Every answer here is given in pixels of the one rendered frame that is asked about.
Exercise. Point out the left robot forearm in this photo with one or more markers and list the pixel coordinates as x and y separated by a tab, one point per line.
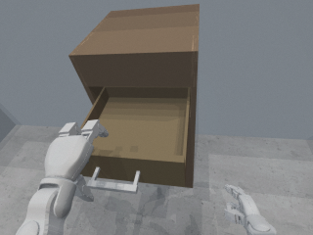
49	207

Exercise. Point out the cabinet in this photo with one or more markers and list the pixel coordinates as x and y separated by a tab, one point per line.
147	47

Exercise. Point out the right robot forearm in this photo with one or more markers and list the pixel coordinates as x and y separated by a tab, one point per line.
257	225

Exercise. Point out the right robot hand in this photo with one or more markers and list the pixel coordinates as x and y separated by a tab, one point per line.
237	213

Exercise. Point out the left robot hand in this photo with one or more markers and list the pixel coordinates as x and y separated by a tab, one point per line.
69	153

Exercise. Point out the drawer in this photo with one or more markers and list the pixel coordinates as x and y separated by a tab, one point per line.
148	132

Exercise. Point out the handle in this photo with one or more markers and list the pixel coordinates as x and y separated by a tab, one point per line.
113	186

